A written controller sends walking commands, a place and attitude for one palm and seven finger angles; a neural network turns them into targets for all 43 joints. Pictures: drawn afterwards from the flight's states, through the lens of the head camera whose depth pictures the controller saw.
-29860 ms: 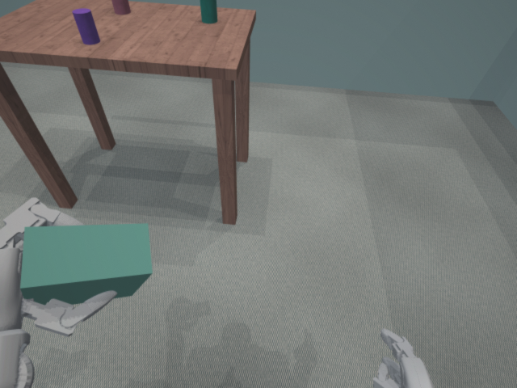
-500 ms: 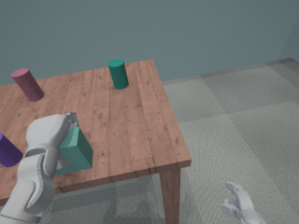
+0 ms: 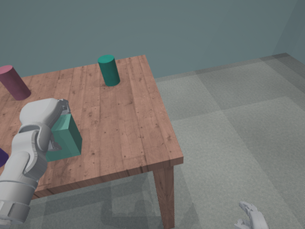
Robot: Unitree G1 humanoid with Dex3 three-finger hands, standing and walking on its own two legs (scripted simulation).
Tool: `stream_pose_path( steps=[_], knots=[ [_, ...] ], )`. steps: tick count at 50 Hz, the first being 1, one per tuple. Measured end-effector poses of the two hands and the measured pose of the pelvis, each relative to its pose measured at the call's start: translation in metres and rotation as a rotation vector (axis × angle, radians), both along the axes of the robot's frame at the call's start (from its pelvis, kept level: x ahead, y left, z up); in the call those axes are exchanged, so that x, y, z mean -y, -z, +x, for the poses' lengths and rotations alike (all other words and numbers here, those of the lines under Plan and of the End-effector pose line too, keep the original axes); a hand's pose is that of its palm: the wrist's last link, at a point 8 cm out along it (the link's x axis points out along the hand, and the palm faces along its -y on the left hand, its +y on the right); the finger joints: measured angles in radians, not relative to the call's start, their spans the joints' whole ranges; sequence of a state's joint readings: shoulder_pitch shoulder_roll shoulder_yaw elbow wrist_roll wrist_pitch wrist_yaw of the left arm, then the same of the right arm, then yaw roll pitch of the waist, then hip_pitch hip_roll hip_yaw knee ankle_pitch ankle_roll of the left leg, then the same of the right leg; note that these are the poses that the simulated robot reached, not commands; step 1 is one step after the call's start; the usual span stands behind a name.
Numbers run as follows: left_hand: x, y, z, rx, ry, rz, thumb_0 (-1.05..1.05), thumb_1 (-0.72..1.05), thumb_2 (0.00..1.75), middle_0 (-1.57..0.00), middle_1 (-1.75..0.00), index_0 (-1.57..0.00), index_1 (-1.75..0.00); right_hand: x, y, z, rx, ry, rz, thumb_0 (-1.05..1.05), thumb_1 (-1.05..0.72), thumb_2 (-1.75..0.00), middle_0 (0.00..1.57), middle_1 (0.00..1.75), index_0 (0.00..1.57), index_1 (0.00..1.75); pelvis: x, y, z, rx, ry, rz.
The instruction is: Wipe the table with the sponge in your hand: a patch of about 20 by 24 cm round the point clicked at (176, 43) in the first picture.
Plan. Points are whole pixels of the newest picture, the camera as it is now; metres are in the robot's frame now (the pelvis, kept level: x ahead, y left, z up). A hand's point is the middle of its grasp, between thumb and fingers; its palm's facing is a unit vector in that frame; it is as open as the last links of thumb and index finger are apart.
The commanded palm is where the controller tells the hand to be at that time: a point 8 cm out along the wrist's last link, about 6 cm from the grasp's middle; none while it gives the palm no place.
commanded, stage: wipe forward along the first lane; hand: left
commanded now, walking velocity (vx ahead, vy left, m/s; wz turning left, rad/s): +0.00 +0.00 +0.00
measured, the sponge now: (56, 143) +0.30 +0.32 +0.07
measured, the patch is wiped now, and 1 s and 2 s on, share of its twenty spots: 0.05 0.25 0.40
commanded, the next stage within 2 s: slide across to the middle lane in 0.92 s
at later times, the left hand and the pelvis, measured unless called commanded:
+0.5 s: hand (53, 114) +0.35 +0.33 +0.14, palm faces -0.07 +0.02 -1.00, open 10.1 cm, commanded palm +0.34 +0.35 +0.16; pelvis -0.01 -0.02 -0.01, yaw +1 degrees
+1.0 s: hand (54, 102) +0.41 +0.36 +0.13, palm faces -0.12 +0.04 -0.99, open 10.2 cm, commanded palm +0.40 +0.36 +0.16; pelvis +0.01 +0.01 -0.01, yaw +1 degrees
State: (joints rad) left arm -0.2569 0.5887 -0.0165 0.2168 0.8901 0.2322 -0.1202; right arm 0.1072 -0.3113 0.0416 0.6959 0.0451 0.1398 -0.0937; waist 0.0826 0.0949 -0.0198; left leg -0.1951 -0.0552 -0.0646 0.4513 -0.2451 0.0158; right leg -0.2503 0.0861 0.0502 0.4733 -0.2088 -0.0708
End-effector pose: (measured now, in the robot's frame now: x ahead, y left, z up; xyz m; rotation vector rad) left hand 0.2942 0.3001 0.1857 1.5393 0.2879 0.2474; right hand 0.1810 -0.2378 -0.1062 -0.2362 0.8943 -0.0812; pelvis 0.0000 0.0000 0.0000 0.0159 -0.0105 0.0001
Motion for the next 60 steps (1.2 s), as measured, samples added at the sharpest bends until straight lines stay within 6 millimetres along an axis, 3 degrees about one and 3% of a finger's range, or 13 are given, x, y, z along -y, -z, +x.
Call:
stream_pose_path(
  steps=[12,33,43,52,60],
  knots=[
    [-0.005,0.001,0.015,-0.024,0.007,0.017,0.01,-0.60,1.08,-0.82,-1.32,-0.82,-1.33,0.024,0.013,-0.031,-0.066,0.054,-0.016,0.01,-0.91,-0.90,0.20,0.30,0.20,0.30,0.010,0.004,-0.006,-0.028,-0.008,0.003],
    [-0.031,-0.003,0.062,-0.077,-0.011,0.030,0.01,-0.61,1.08,-0.82,-1.32,-0.81,-1.35,0.037,0.024,-0.067,-0.174,0.133,-0.042,0.00,-0.91,-0.90,0.20,0.30,0.20,0.30,0.009,0.009,-0.004,-0.096,-0.009,-0.005],
    [-0.041,-0.003,0.082,-0.086,0.016,0.042,0.01,-0.61,1.09,-0.82,-1.31,-0.81,-1.35,0.025,0.025,-0.075,-0.230,0.141,-0.047,0.00,-0.91,-0.90,0.20,0.30,0.20,0.30,-0.003,0.008,0.003,-0.125,-0.015,-0.014],
    [-0.048,-0.003,0.102,-0.097,0.028,0.054,0.01,-0.61,1.09,-0.82,-1.31,-0.81,-1.35,0.007,0.023,-0.070,-0.247,0.136,-0.038,0.00,-0.91,-0.90,0.20,0.30,0.20,0.30,-0.016,0.006,0.008,-0.146,-0.018,-0.021],
    [-0.044,-0.001,0.107,-0.090,0.074,0.088,0.01,-0.61,1.09,-0.81,-1.32,-0.80,-1.36,-0.009,0.022,-0.062,-0.251,0.124,-0.026,0.00,-0.91,-0.90,0.20,0.30,0.20,0.30,-0.028,0.004,0.014,-0.136,-0.025,-0.025]
  ],
)
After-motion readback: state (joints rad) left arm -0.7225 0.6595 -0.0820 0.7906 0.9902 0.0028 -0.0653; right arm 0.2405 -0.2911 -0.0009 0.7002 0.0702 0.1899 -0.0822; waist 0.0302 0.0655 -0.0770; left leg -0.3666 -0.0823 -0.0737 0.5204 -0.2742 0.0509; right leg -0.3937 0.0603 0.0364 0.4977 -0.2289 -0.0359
